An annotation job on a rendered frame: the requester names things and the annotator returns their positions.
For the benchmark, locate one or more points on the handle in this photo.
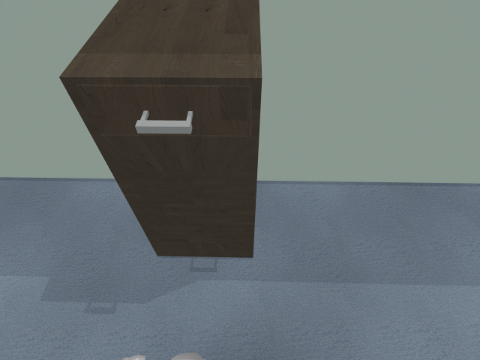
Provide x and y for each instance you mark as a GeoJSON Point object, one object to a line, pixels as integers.
{"type": "Point", "coordinates": [144, 126]}

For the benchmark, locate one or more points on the drawer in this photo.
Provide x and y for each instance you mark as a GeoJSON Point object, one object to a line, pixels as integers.
{"type": "Point", "coordinates": [217, 109]}

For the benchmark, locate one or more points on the cabinet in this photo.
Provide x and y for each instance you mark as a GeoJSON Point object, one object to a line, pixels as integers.
{"type": "Point", "coordinates": [193, 195]}

